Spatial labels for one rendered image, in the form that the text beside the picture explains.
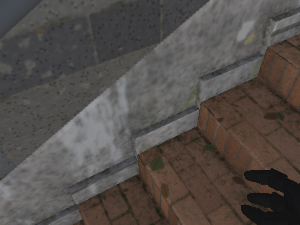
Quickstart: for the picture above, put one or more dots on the right robot hand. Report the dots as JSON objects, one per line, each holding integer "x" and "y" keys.
{"x": 285, "y": 209}

